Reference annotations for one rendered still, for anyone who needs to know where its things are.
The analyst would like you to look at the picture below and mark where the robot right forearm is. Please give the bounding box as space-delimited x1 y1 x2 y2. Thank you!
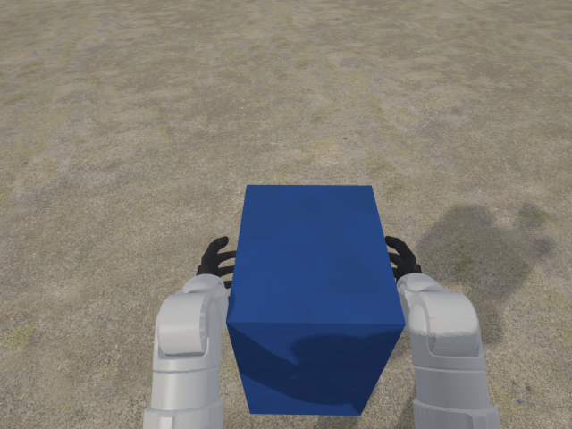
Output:
396 273 501 429

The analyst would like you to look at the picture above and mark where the robot left forearm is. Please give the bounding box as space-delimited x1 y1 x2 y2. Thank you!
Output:
143 273 229 429

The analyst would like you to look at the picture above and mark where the carton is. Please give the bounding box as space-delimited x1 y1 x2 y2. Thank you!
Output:
226 185 406 416

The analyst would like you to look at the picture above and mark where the robot right hand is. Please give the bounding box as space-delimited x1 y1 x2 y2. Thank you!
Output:
385 236 422 285

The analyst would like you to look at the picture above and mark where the robot left hand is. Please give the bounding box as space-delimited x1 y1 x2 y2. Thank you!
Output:
196 236 237 300

